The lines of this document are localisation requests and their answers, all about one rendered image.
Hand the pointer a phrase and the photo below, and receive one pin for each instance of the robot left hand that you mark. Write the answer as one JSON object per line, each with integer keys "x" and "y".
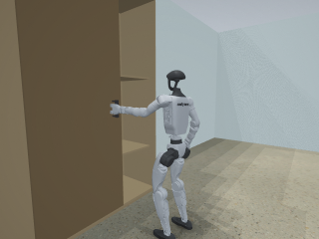
{"x": 115, "y": 109}

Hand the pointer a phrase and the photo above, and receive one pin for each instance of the wardrobe door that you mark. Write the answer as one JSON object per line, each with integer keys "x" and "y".
{"x": 70, "y": 65}
{"x": 16, "y": 208}

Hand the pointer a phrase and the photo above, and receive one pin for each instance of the left robot upper arm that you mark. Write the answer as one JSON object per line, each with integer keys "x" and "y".
{"x": 161, "y": 101}

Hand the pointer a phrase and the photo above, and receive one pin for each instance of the right robot forearm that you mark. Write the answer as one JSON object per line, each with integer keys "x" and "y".
{"x": 191, "y": 134}

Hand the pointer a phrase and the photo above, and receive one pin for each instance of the robot right foot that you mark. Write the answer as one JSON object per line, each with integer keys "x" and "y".
{"x": 177, "y": 220}

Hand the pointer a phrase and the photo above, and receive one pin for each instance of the handle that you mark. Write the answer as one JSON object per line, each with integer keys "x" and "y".
{"x": 116, "y": 103}

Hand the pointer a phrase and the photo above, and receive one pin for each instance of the right robot upper arm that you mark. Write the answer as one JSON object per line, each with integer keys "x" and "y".
{"x": 193, "y": 114}

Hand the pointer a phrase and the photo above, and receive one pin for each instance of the robot foot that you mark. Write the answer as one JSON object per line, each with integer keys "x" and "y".
{"x": 177, "y": 220}
{"x": 160, "y": 234}

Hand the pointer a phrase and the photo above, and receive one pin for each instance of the robot left foot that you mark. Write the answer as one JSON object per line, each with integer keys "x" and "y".
{"x": 160, "y": 234}

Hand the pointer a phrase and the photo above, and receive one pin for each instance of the left robot forearm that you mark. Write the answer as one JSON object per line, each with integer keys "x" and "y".
{"x": 136, "y": 112}

